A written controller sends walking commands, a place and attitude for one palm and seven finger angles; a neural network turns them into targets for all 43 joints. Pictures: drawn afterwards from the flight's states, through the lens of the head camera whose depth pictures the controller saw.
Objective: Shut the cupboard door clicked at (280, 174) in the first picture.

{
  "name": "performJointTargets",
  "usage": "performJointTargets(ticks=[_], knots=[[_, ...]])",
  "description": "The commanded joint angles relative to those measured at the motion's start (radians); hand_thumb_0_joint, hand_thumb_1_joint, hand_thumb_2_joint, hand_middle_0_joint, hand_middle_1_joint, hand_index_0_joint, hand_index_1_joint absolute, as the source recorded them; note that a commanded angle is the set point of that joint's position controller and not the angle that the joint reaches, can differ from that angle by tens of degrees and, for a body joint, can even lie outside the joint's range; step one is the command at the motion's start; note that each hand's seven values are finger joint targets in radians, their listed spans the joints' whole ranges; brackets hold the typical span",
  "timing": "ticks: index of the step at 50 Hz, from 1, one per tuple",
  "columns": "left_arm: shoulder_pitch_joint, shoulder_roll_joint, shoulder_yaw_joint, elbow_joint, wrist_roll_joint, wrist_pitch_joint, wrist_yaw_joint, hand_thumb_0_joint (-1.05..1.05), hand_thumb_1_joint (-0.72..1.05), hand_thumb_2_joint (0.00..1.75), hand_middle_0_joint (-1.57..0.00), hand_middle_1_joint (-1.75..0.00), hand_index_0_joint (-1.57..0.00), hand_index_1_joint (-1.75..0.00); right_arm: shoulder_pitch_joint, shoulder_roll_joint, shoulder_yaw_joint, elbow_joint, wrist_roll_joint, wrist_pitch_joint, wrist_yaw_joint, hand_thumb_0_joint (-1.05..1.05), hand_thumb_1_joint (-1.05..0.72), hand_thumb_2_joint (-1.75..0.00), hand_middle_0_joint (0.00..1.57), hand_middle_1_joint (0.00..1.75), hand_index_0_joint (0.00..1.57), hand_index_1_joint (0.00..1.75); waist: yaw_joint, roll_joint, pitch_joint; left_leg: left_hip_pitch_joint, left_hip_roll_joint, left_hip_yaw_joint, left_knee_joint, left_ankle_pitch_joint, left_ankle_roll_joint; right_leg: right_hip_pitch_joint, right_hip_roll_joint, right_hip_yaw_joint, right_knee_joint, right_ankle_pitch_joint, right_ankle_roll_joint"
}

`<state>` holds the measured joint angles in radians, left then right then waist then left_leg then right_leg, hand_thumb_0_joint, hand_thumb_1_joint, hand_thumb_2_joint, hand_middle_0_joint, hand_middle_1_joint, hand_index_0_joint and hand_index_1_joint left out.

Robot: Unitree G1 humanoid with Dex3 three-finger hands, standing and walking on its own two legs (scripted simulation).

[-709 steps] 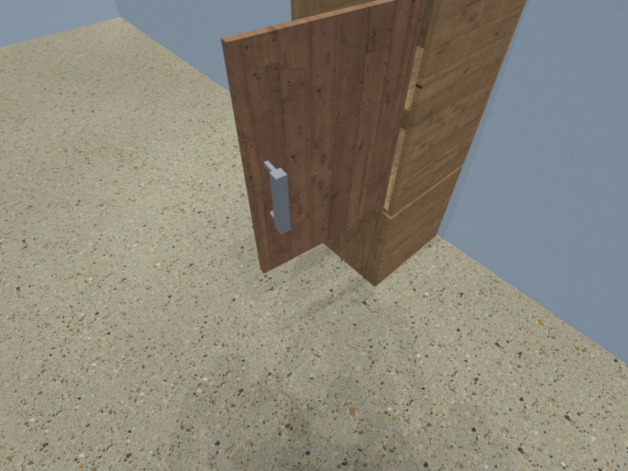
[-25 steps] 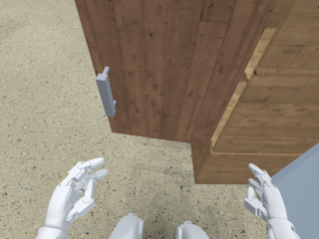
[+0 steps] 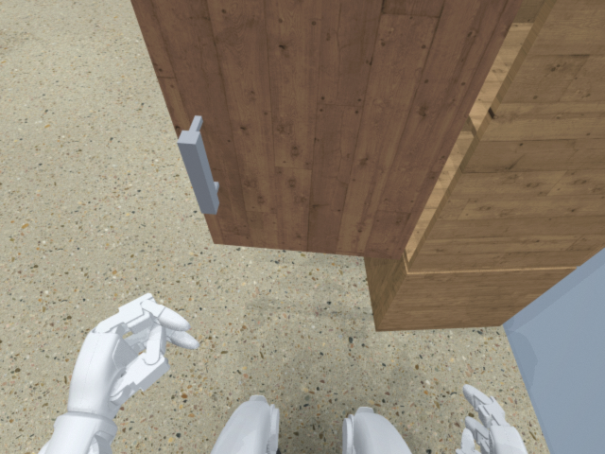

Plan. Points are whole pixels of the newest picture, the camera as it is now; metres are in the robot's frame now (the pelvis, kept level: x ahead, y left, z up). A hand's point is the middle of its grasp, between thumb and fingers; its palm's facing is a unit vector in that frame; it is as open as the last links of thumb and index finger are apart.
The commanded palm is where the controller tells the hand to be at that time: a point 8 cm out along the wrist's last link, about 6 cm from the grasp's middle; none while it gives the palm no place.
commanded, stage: raise the hand and make a fist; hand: left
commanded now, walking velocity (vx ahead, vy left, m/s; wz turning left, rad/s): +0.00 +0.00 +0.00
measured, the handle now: (204, 167) +0.52 +0.19 +0.04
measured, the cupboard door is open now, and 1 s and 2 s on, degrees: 82 82 82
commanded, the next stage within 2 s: bring the fist close to the handle in 0.98 s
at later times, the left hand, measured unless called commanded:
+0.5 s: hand (144, 357) +0.22 +0.19 +0.04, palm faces -0.04 -1.00 -0.03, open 3.1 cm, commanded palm +0.21 +0.25 +0.05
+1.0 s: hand (154, 357) +0.23 +0.18 +0.04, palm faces -0.05 -1.00 -0.03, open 3.1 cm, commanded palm +0.21 +0.24 +0.05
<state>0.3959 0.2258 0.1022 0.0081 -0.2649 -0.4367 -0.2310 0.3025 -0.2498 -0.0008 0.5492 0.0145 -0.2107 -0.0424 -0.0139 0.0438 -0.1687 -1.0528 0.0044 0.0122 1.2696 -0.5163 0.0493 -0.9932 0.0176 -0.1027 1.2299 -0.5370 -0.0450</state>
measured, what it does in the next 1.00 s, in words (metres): stands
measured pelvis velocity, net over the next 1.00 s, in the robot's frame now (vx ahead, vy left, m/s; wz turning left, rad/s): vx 0.01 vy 0.00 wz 0.00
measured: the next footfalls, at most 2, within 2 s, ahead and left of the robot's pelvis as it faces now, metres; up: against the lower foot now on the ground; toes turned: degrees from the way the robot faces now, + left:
none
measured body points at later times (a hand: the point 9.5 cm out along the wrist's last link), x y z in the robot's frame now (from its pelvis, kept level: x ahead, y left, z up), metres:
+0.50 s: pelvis +0.01 +0.01 +0.00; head +0.08 +0.03 +0.44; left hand +0.22 +0.25 +0.05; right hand +0.22 -0.21 -0.07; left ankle +0.05 +0.09 -0.63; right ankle +0.03 -0.10 -0.63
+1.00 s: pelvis +0.01 +0.00 -0.01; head +0.08 +0.01 +0.44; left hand +0.22 +0.24 +0.05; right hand +0.19 -0.24 -0.08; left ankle +0.05 +0.09 -0.63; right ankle +0.03 -0.10 -0.63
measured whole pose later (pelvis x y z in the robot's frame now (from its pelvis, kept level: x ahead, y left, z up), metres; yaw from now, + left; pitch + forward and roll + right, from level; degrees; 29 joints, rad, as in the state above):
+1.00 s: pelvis +0.01 +0.00 -0.01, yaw +0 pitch +18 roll -3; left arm 0.39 0.26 0.14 -0.01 -0.30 -0.42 -0.30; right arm 0.25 -0.25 0.01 0.48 0.03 -0.16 -0.04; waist 0.00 0.04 -0.19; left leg -1.07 0.01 0.00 1.30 -0.54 0.04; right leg -1.01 0.02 -0.12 1.25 -0.56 -0.05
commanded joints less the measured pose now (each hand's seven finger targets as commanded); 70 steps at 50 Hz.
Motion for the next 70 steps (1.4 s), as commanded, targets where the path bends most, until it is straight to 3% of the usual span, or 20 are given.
performJointTargets(ticks=[1,5,14,16,24,26,29,32,34,35,41,54,59,63,70], knots=[[-0.034,0.107,0.041,-0.220,-0.002,-0.087,-0.002,0.00,0.90,0.90,-1.06,-1.24,-1.06,-1.24,-0.108,-0.130,-0.054,-0.198,0.005,-0.067,-0.008,0.00,-0.90,-0.90,0.20,0.30,0.20,0.30,0.024,0.002,-0.198,0.182,-0.001,-0.104,-0.226,0.096,-0.022,0.093,0.008,0.057,-0.167,0.044,-0.001],[-0.010,0.105,0.054,-0.274,-0.006,-0.091,0.015,0.00,0.90,0.90,-1.13,-1.32,-1.13,-1.32,-0.101,-0.127,-0.058,-0.204,0.002,-0.055,-0.005,0.00,-0.90,-0.90,0.20,0.30,0.20,0.30,0.027,0.030,-0.249,0.237,0.002,-0.111,-0.229,0.151,-0.032,0.095,0.011,0.042,-0.149,0.109,0.001],[-0.010,0.098,0.043,-0.249,0.000,-0.041,-0.015,0.00,0.90,0.90,-1.30,-1.50,-1.30,-1.50,-0.093,-0.130,-0.050,-0.228,0.005,-0.007,0.000,0.00,-0.90,-0.90,0.20,0.30,0.20,0.30,0.010,0.021,-0.210,0.244,0.006,-0.127,-0.231,0.173,-0.045,0.084,0.021,0.025,-0.146,0.140,0.000],[-0.040,0.120,0.059,-0.262,-0.005,-0.039,-0.026,0.00,0.90,0.90,-1.30,-1.50,-1.30,-1.50,-0.093,-0.133,-0.046,-0.231,0.002,-0.005,-0.004,0.00,-0.90,-0.90,0.20,0.30,0.20,0.30,0.011,0.044,-0.218,0.234,0.003,-0.127,-0.222,0.179,-0.043,0.084,0.023,0.031,-0.140,0.145,-0.004],[-0.041,0.132,0.089,-0.255,-0.032,-0.033,-0.059,0.00,0.90,0.90,-1.30,-1.50,-1.30,-1.50,-0.095,-0.130,-0.042,-0.234,0.008,-0.005,-0.003,0.00,-0.90,-0.90,0.20,0.30,0.20,0.30,0.016,0.039,-0.231,0.232,0.001,-0.117,-0.212,0.183,-0.045,0.100,0.025,0.037,-0.150,0.148,-0.003],[-0.044,0.158,0.112,-0.243,-0.031,-0.027,-0.059,0.00,0.90,0.90,-1.30,-1.50,-1.30,-1.50,-0.096,-0.131,-0.041,-0.230,0.007,-0.006,-0.005,0.00,-0.90,-0.90,0.20,0.30,0.20,0.30,0.021,0.037,-0.235,0.212,-0.001,-0.115,-0.204,0.187,-0.040,0.111,0.027,0.041,-0.148,0.149,-0.007],[-0.034,0.144,0.113,-0.233,-0.049,-0.025,-0.072,0.00,0.90,0.90,-1.30,-1.50,-1.30,-1.50,-0.093,-0.129,-0.042,-0.229,0.011,-0.010,-0.004,0.00,-0.90,-0.90,0.20,0.30,0.20,0.30,0.018,0.015,-0.241,0.205,-0.003,-0.105,-0.198,0.192,-0.039,0.127,0.023,0.048,-0.159,0.156,-0.001],[-0.033,0.145,0.110,-0.245,-0.053,-0.031,-0.077,0.00,0.90,0.90,-1.30,-1.50,-1.30,-1.50,-0.098,-0.131,-0.044,-0.229,0.012,-0.016,-0.005,0.00,-0.90,-0.90,0.20,0.30,0.20,0.30,0.025,0.032,-0.250,0.198,-0.004,-0.099,-0.192,0.199,-0.037,0.136,0.021,0.055,-0.154,0.156,-0.003],[-0.031,0.142,0.105,-0.234,-0.054,-0.033,-0.076,0.00,0.90,0.90,-1.30,-1.50,-1.30,-1.50,-0.095,-0.130,-0.045,-0.226,0.015,-0.016,-0.005,0.00,-0.90,-0.90,0.20,0.30,0.20,0.30,0.017,0.004,-0.235,0.183,-0.004,-0.096,-0.189,0.185,-0.033,0.135,0.020,0.060,-0.162,0.144,0.000],[-0.027,0.147,0.109,-0.238,-0.052,-0.037,-0.073,0.00,0.90,0.90,-1.30,-1.50,-1.30,-1.50,-0.098,-0.131,-0.046,-0.226,0.014,-0.018,-0.005,0.00,-0.90,-0.90,0.20,0.30,0.20,0.30,0.022,0.024,-0.235,0.183,-0.004,-0.096,-0.192,0.176,-0.034,0.129,0.019,0.061,-0.161,0.130,-0.002],[-0.030,0.165,0.126,-0.226,-0.053,-0.042,-0.057,0.00,0.90,0.90,-1.30,-1.50,-1.30,-1.50,-0.100,-0.128,-0.046,-0.223,0.014,-0.014,-0.006,0.00,-0.90,-0.90,0.20,0.30,0.20,0.30,0.025,0.000,-0.223,0.138,-0.007,-0.088,-0.178,0.144,-0.026,0.144,0.019,0.085,-0.174,0.090,-0.003],[-0.041,0.145,0.101,-0.223,-0.056,-0.046,-0.070,0.00,0.90,0.90,-1.30,-1.50,-1.30,-1.50,-0.101,-0.121,-0.043,-0.222,0.020,-0.009,-0.010,0.00,-0.90,-0.90,0.20,0.30,0.20,0.30,0.013,-0.005,-0.210,0.113,-0.006,-0.075,-0.155,0.129,-0.018,0.149,0.011,0.114,-0.193,0.069,0.005],[-0.210,0.160,0.097,-0.192,-0.045,-0.049,-0.063,0.00,0.90,0.90,-1.30,-1.50,-1.30,-1.50,-0.090,-0.132,-0.034,-0.197,0.016,-0.015,-0.017,0.00,-0.90,-0.90,0.20,0.30,0.20,0.30,-0.013,0.000,-0.198,0.098,-0.002,-0.082,-0.136,0.099,-0.015,0.103,0.012,0.114,-0.186,0.037,0.006],[-0.283,0.161,0.094,-0.156,-0.046,-0.028,-0.069,0.00,0.90,0.90,-1.30,-1.50,-1.30,-1.50,-0.088,-0.137,-0.031,-0.190,0.019,-0.017,-0.017,0.00,-0.90,-0.90,0.20,0.30,0.20,0.30,0.000,0.018,-0.251,0.122,-0.003,-0.082,-0.145,0.124,-0.015,0.130,0.012,0.113,-0.179,0.071,0.003],[-0.412,0.152,0.076,-0.087,-0.019,0.028,-0.036,0.00,0.90,0.90,-1.30,-1.50,-1.30,-1.50,-0.076,-0.143,-0.031,-0.176,0.021,0.000,-0.008,0.00,-0.90,-0.90,0.20,0.30,0.20,0.30,-0.004,0.027,-0.281,0.177,-0.001,-0.087,-0.185,0.150,-0.017,0.138,0.012,0.087,-0.183,0.125,0.007]])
